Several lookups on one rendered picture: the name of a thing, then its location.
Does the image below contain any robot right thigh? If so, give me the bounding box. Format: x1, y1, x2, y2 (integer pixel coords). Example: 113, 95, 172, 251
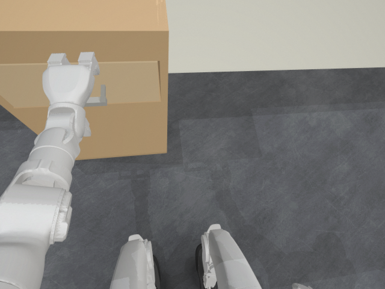
201, 229, 262, 289

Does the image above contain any right robot foot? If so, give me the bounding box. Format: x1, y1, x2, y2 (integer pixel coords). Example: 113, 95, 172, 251
196, 244, 216, 289

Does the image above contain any handle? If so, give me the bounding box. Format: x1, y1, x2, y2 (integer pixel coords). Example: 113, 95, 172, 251
49, 84, 107, 107

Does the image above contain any drawer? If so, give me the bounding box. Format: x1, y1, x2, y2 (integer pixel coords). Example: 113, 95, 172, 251
0, 61, 159, 107

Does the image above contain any robot left forearm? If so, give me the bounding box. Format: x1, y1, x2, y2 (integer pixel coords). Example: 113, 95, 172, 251
0, 102, 85, 209

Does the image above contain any left robot upper arm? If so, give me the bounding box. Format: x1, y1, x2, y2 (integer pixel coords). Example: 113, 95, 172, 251
0, 184, 72, 289

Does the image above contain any cabinet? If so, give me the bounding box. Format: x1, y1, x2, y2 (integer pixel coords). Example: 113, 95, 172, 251
0, 0, 169, 160

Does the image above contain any robot left hand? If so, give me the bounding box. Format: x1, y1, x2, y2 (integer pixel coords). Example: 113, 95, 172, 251
42, 52, 100, 137

